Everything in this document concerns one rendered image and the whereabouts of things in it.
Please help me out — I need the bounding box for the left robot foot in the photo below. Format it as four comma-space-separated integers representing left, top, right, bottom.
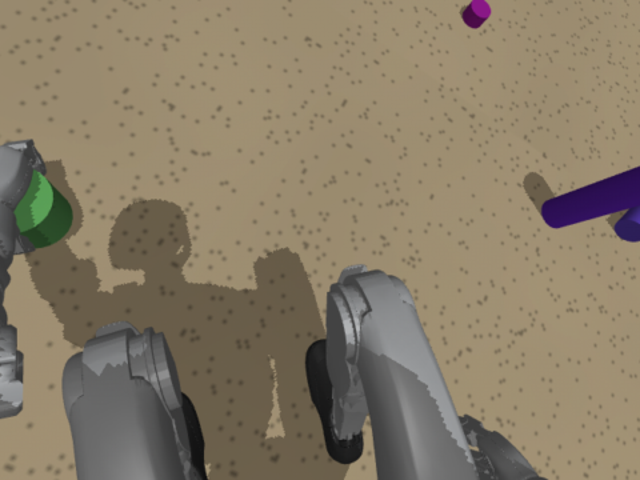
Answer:
181, 392, 208, 480

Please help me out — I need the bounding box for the left robot arm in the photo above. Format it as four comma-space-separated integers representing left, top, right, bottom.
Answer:
0, 203, 23, 419

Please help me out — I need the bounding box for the left robot hand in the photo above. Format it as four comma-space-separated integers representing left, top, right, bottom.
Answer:
0, 139, 47, 255

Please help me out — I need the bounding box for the right robot foot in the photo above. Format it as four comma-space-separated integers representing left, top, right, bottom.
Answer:
305, 339, 363, 464

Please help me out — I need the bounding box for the right robot hand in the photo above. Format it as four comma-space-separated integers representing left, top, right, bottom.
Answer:
458, 414, 539, 480

